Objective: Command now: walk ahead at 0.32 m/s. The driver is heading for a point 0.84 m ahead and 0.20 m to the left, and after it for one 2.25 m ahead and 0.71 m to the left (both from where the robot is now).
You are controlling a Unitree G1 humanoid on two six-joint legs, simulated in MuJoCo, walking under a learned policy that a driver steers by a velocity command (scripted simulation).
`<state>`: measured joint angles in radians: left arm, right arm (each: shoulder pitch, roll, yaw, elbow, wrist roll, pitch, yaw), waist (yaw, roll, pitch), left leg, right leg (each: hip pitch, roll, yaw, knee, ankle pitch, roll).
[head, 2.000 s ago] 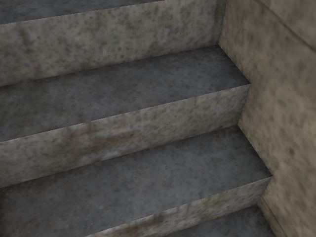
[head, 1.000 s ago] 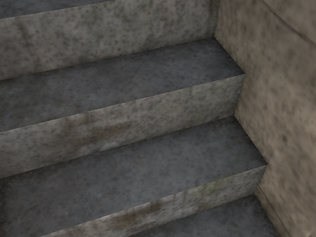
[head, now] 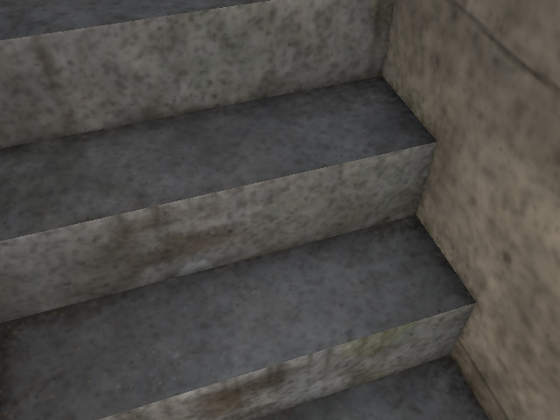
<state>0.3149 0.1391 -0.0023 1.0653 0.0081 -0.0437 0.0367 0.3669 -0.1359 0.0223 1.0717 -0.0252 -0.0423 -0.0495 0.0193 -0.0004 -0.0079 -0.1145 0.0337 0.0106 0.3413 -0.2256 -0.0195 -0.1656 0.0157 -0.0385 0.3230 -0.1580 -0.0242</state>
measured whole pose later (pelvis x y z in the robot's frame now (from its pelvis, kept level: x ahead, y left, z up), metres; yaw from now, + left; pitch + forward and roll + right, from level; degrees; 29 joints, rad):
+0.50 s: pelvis +0.04 +0.01 +0.00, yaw +0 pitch +0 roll -1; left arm 0.13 0.16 -0.03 0.97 0.01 -0.06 0.05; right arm 0.17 -0.18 0.01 0.97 0.00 -0.06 -0.04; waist 0.01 -0.01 0.02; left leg -0.05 0.02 0.01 0.36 -0.30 -0.01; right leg -0.11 0.00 -0.04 0.36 -0.24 0.00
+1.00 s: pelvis +0.01 +0.01 +0.00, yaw +0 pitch -1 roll +0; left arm 0.18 0.20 -0.06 1.02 0.01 -0.06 0.02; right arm 0.19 -0.21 0.04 1.04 0.00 -0.05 -0.03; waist 0.01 -0.01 0.02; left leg -0.04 0.01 0.02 0.26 -0.20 0.00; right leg -0.10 -0.01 -0.03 0.27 -0.15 0.01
